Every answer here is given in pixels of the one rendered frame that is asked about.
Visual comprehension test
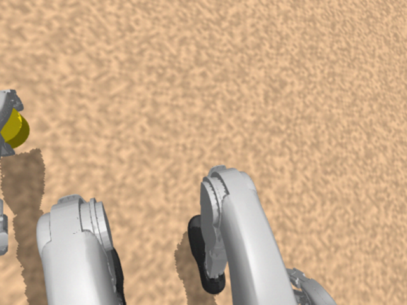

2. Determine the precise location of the tin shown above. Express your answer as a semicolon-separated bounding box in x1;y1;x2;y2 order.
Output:
0;108;30;149

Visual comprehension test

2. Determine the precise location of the left robot hand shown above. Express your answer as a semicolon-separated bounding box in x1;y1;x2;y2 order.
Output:
0;89;24;156

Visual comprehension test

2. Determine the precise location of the right robot hand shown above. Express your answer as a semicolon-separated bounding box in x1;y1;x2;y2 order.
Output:
286;268;337;305

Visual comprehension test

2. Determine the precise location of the right robot foot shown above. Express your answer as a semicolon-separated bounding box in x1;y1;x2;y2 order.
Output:
188;215;225;294

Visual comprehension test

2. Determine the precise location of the left robot foot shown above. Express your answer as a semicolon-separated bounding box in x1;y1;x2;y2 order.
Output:
111;247;126;305

